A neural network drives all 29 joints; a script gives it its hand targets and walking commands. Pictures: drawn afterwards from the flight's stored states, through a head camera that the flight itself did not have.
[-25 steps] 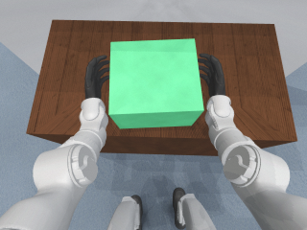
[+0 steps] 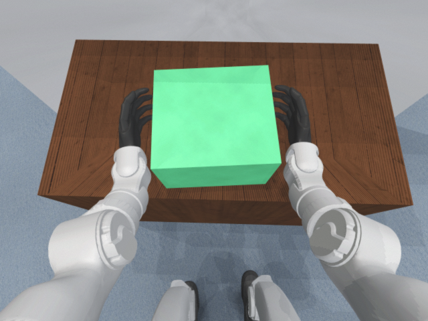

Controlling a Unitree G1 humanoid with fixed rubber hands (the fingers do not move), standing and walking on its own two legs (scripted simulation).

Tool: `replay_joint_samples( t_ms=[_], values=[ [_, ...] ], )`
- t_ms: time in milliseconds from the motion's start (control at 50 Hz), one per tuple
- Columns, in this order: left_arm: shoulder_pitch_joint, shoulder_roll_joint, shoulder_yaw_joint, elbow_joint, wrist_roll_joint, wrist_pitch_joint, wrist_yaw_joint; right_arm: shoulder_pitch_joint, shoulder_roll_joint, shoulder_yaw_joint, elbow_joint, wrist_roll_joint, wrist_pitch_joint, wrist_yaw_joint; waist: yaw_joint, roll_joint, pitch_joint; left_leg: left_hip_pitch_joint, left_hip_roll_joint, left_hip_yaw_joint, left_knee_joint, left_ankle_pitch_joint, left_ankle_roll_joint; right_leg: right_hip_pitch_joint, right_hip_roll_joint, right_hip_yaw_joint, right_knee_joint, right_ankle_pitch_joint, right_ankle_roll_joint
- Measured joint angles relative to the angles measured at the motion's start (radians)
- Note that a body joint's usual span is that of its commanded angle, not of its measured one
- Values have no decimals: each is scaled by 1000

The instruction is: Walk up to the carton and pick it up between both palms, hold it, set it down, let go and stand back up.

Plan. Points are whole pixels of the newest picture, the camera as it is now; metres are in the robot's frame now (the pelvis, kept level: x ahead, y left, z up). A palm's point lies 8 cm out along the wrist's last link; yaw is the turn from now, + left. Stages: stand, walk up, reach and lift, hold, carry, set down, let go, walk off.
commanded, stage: reach and lift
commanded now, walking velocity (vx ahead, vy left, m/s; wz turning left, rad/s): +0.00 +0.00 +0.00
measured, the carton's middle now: (213, 131) +0.47 +0.01 -0.07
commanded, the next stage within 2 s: none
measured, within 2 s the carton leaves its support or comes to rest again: leaves its support in 1.74 s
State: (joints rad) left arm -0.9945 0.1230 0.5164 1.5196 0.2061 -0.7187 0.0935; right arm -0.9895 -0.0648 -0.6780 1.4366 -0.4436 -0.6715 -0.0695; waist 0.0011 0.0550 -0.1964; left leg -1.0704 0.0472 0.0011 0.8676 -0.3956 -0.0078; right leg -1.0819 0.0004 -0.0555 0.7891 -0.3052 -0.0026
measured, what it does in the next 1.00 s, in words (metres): stands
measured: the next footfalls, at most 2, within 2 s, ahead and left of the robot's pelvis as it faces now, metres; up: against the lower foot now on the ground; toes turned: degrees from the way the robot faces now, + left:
none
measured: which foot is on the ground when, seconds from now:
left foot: down 0.00-1.00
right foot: down 0.00-1.00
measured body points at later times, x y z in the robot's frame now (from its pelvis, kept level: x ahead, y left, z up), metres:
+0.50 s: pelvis -0.01 +0.00 +0.00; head +0.18 -0.01 +0.40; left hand +0.46 +0.17 -0.03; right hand +0.46 -0.15 -0.03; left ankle -0.02 +0.12 -0.68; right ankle +0.01 -0.12 -0.68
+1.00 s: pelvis +0.00 +0.00 +0.00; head +0.18 +0.00 +0.40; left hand +0.45 +0.17 -0.03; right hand +0.46 -0.14 -0.03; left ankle -0.02 +0.12 -0.68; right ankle +0.01 -0.12 -0.68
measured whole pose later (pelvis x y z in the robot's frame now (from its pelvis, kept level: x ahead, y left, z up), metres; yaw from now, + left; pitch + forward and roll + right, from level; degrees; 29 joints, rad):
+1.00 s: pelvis +0.00 +0.00 +0.00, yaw +0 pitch +35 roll -3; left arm -1.02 0.13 0.43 1.60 0.12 -0.76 0.11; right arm -1.02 -0.11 -0.59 1.58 -0.38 -0.75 -0.13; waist 0.01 0.06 -0.22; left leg -1.11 0.05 -0.01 0.90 -0.41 -0.01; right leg -1.11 0.00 -0.07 0.81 -0.31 -0.01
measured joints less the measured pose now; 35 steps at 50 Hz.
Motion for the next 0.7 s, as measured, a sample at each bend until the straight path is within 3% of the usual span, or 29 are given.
replay_joint_samples(
  t_ms=[700],
  values=[
    [-31, 12, -8, 28, -3, 8, 3, -22, -13, 9, 37, -3, -11, -31, -2, -8, -13, -34, -1, -10, 19, 3, -5, -32, -2, -10, 21, -1, -6]
  ],
)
